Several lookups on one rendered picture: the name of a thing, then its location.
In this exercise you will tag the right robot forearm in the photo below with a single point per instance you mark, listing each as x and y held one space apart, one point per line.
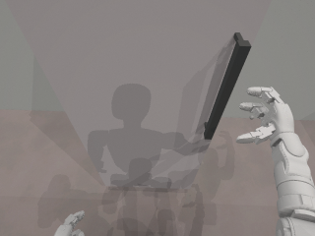
294 183

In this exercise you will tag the robot right upper arm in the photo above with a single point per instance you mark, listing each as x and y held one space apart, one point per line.
289 226

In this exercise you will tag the handle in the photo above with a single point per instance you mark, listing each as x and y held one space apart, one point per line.
234 67

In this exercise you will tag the right robot hand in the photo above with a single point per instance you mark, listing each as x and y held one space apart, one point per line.
280 116

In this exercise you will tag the fridge door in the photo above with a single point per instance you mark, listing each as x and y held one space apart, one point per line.
138 79

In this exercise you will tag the left robot hand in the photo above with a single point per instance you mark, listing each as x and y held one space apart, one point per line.
69 224

